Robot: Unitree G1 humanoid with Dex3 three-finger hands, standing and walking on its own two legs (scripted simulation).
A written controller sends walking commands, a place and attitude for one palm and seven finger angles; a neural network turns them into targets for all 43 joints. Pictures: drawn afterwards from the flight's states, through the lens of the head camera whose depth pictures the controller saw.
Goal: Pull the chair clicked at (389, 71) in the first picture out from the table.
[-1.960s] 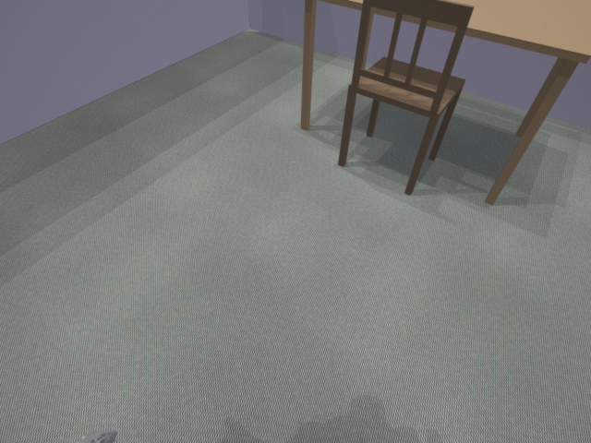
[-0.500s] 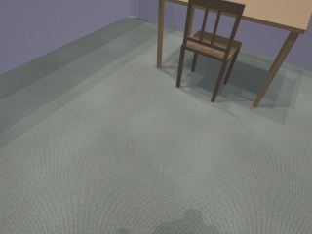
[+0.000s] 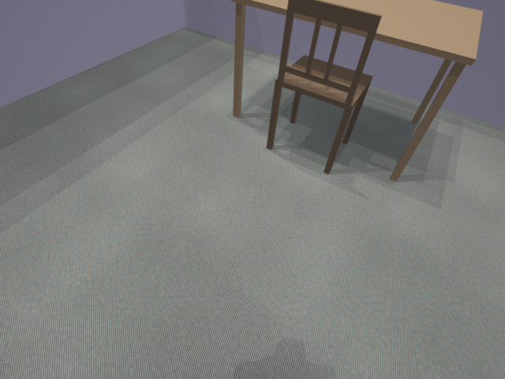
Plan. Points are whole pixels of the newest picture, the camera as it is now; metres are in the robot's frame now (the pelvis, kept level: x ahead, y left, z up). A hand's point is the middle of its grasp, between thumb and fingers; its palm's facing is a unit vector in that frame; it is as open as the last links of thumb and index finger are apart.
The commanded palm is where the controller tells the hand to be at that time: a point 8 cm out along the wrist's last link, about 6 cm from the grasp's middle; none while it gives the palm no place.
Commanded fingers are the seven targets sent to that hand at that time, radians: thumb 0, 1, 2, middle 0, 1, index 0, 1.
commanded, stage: walk to a spot facing it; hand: left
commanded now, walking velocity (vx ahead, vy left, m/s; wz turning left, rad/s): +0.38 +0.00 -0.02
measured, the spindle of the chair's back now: (313, 47) +1.50 -0.21 -0.09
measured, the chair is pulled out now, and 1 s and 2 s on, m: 0.00 0.00 0.00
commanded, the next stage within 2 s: turn to face it in 1.46 s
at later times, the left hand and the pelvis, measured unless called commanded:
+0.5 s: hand (178, 323) +0.26 +0.16 -0.17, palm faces +0.04 -0.98 -0.19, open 7.2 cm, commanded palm none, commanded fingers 0.00 0.90 0.90 -0.20 -0.30 -0.20 -0.30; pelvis +0.19 -0.03 +0.00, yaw +2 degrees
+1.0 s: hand (174, 248) +0.43 +0.20 -0.16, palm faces +0.04 -0.99 -0.14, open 7.3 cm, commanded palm none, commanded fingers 0.00 0.90 0.90 -0.20 -0.30 -0.20 -0.30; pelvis +0.40 +0.02 +0.02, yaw +0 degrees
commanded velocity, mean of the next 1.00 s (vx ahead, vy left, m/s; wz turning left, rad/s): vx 0.38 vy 0.00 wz -0.03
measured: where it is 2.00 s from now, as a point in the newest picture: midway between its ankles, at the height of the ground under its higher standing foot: (251, 250)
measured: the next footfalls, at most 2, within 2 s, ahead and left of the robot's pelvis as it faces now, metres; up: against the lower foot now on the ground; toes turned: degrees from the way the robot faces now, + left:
right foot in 0.28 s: +0.27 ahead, -0.14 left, +0.00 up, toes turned -7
left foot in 0.66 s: +0.37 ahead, +0.11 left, +0.00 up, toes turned +13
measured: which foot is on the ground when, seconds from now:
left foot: down 0.00-0.28, up 0.30-0.64, down 0.66-1.00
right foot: up 0.00-0.26, down 0.28-0.66, up 0.68-1.00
